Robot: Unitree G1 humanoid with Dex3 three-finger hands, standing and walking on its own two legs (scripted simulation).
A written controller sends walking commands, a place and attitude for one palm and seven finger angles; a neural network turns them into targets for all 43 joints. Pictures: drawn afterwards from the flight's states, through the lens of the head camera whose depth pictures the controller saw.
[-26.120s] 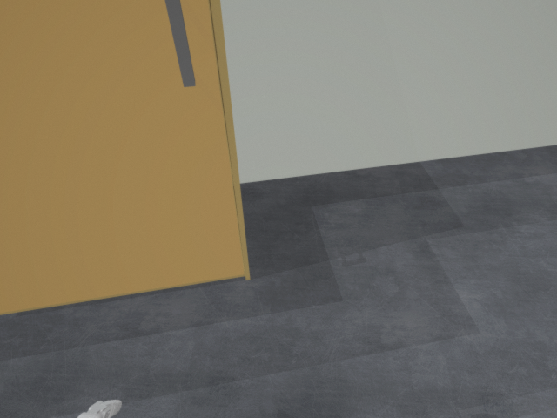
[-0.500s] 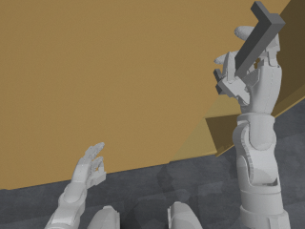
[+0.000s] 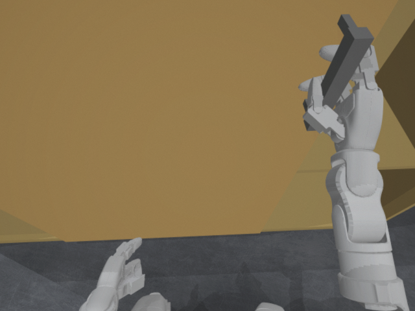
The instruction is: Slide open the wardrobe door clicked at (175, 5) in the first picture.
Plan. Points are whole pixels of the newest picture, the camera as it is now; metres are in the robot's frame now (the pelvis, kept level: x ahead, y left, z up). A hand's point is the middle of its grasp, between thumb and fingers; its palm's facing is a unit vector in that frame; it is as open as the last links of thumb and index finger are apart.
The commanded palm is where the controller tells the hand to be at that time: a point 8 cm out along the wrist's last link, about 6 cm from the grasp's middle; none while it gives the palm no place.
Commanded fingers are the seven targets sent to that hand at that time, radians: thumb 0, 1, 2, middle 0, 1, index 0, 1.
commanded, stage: step sideways, sliding the door along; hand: right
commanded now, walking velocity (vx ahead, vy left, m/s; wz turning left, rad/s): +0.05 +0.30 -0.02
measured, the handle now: (327, 79) +0.41 -0.19 +0.21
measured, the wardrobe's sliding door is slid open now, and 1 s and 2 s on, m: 0.51 0.51 0.51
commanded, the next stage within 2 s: stop walking and hold the door there in 0.36 s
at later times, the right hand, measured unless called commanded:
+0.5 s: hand (309, 104) +0.37 -0.16 +0.20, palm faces +0.41 +0.91 -0.04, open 6.7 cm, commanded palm +0.33 -0.18 +0.17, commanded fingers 0.00 -0.90 -0.90 0.45 1.40 0.45 1.40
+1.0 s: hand (312, 104) +0.37 -0.17 +0.19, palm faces +0.56 +0.80 -0.22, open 6.5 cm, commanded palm +0.33 -0.20 +0.17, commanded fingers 0.00 -0.90 -0.90 0.45 1.40 0.45 1.40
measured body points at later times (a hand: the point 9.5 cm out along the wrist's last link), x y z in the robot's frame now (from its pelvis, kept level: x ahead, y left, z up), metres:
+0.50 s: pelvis +0.00 +0.11 +0.01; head +0.09 +0.04 +0.45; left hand +0.23 +0.29 -0.08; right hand +0.34 -0.21 +0.20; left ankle +0.02 +0.31 -0.61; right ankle -0.01 +0.00 -0.74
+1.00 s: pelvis +0.01 +0.16 +0.00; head +0.03 +0.16 +0.45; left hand +0.15 +0.46 -0.09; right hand +0.34 -0.21 +0.21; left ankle +0.09 +0.30 -0.74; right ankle +0.01 +0.04 -0.71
